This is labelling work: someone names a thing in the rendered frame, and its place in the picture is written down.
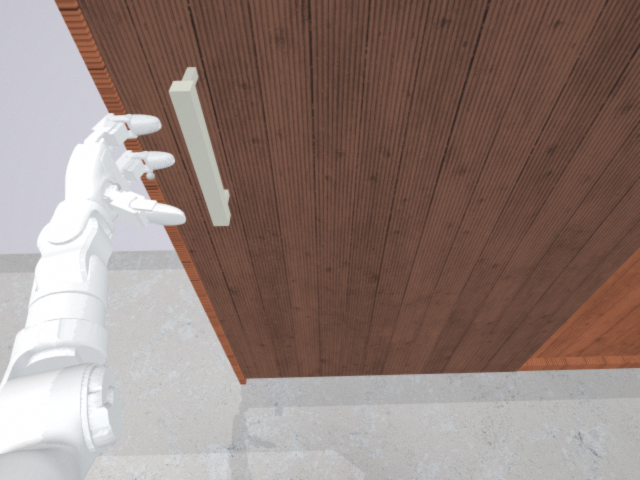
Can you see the wardrobe door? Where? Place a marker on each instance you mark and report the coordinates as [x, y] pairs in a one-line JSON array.
[[607, 324], [416, 186]]

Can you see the robot left hand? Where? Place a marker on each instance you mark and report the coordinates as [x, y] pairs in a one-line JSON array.
[[92, 171]]

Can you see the robot left upper arm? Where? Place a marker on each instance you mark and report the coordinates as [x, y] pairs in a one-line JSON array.
[[54, 423]]

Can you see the robot left forearm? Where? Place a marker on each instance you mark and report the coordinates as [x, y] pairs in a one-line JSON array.
[[65, 325]]

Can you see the handle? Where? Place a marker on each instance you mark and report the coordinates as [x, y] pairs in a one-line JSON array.
[[187, 106]]

